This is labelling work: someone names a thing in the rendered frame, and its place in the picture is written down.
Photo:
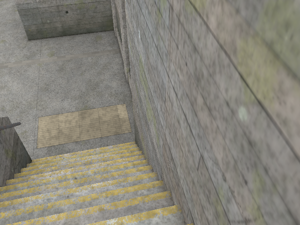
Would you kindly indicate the stairs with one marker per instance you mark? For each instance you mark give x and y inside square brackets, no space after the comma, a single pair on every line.
[110,185]

